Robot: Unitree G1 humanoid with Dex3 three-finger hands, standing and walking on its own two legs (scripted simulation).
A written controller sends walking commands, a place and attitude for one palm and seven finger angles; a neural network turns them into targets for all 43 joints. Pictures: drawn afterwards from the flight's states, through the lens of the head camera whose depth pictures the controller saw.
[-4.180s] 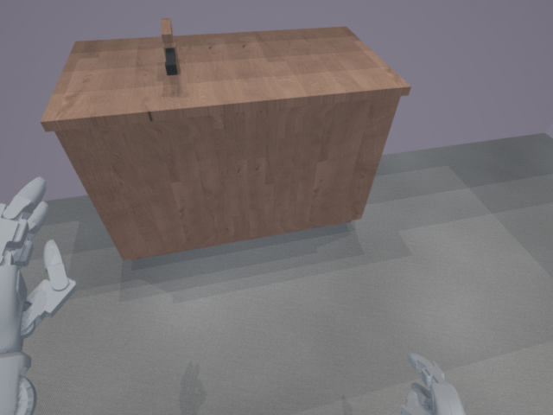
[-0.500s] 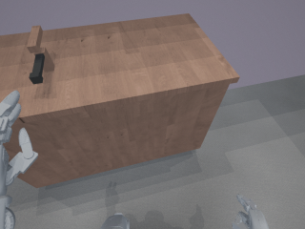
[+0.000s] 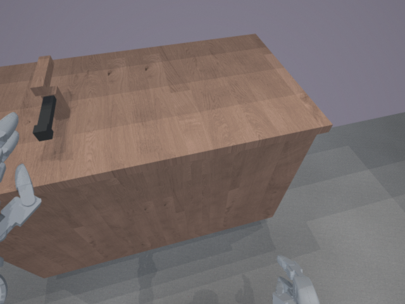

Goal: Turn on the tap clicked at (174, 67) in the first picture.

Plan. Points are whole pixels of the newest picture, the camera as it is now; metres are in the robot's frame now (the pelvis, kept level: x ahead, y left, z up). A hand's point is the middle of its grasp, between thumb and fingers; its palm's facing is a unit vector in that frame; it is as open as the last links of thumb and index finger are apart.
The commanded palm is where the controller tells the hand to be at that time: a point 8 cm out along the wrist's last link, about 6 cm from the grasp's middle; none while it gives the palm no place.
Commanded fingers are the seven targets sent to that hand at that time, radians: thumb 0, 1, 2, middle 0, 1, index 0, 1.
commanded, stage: come to a stop and stand still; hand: left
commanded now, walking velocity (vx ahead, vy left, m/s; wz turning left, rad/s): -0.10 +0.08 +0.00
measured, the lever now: (43, 132) +0.43 +0.40 +0.07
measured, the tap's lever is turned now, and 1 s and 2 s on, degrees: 0 0 0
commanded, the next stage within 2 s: look again from close up in 0.96 s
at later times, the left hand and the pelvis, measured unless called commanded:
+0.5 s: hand out of the picture +0.19 +0.32 +0.20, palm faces +0.52 -0.78 -0.36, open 7.4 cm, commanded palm +0.12 +0.32 +0.18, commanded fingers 0.00 0.90 0.90 -0.20 -0.30 -0.20 -0.30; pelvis -0.05 +0.04 +0.00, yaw -2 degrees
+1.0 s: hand out of the picture +0.14 +0.31 +0.17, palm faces +0.41 -0.85 -0.34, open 7.4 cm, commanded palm +0.08 +0.34 +0.18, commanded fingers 0.00 0.90 0.90 -0.20 -0.30 -0.20 -0.30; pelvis -0.08 +0.06 +0.01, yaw +0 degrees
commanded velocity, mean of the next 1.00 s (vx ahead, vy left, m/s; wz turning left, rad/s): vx -0.02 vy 0.02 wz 0.00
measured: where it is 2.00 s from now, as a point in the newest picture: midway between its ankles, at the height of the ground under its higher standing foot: outside the picture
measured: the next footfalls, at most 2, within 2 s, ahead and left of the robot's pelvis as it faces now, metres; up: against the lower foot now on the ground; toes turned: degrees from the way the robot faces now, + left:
left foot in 0.34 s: +0.03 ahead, +0.13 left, +0.00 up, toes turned +5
